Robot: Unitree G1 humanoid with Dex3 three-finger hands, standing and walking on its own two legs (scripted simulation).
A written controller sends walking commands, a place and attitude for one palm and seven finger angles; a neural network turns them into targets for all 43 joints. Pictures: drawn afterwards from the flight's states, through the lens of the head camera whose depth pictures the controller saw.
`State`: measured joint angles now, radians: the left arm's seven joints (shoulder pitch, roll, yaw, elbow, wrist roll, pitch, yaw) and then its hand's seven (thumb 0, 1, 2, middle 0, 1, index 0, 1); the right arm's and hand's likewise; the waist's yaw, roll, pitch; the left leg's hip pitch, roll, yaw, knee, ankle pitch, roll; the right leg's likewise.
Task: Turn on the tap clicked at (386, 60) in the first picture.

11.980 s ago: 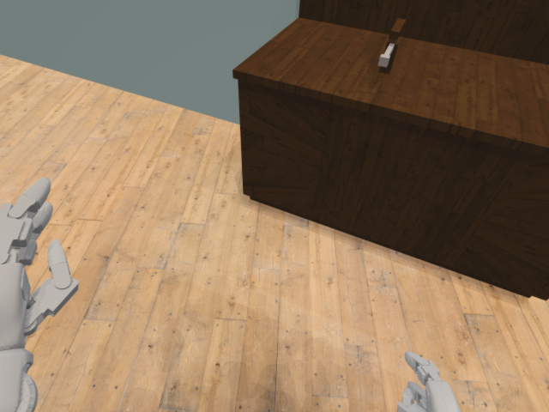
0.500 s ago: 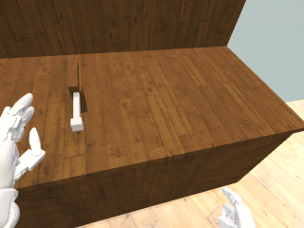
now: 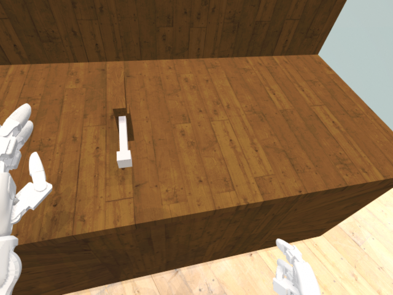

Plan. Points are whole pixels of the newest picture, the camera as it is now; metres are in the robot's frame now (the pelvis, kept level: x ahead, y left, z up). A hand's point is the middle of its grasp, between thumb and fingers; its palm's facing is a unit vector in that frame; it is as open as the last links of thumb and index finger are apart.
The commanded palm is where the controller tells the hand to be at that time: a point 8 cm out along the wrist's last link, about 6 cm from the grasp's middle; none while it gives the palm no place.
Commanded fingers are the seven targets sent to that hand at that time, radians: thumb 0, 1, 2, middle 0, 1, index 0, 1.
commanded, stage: come to a stop and stand still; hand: left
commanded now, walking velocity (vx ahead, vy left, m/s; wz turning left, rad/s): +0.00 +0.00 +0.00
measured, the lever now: (124, 159) +0.36 +0.20 +0.04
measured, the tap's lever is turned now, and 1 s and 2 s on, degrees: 0 0 0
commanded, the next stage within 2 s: look again from close up in 0.26 s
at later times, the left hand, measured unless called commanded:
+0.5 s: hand (66, 189) +0.22 +0.23 +0.15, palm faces +0.37 -0.85 -0.36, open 7.4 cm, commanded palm +0.17 +0.26 +0.17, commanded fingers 0.00 0.90 0.90 -0.20 -0.30 -0.20 -0.30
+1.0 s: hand (93, 178) +0.24 +0.19 +0.16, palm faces +0.35 -0.86 -0.36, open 7.4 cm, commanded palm +0.18 +0.23 +0.17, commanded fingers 0.00 0.90 0.90 -0.20 -0.30 -0.20 -0.30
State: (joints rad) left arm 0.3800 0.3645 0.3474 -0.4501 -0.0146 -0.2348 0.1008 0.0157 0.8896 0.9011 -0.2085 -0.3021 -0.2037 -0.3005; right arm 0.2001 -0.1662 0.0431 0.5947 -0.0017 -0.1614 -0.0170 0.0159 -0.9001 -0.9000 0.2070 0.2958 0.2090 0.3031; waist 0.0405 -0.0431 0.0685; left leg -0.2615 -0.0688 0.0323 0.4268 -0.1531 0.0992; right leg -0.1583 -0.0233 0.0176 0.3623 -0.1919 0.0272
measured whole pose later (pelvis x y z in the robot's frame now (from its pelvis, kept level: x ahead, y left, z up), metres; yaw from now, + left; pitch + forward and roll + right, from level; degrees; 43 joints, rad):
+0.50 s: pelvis +0.01 -0.02 +0.00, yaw +0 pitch -1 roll -2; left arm 0.42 0.36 0.34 -0.44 -0.03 -0.22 0.10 0.01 0.89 0.90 -0.21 -0.30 -0.20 -0.30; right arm 0.20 -0.19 0.02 0.58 0.01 -0.12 -0.04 0.02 -0.90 -0.90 0.20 0.30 0.21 0.30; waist 0.03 -0.01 0.04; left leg -0.26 -0.04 0.01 0.43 -0.17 0.07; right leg -0.14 0.00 0.00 0.34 -0.19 0.03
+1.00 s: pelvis +0.01 -0.05 +0.00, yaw -1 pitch +0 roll -1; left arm 0.39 0.37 0.35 -0.46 -0.05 -0.18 0.09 0.02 0.89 0.90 -0.21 -0.30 -0.20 -0.30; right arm 0.19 -0.17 0.02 0.55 0.02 -0.10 -0.03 0.02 -0.90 -0.90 0.20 0.30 0.21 0.30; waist 0.03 -0.02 0.05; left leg -0.26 -0.01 0.03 0.44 -0.18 0.04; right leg -0.18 0.04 0.02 0.41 -0.22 -0.01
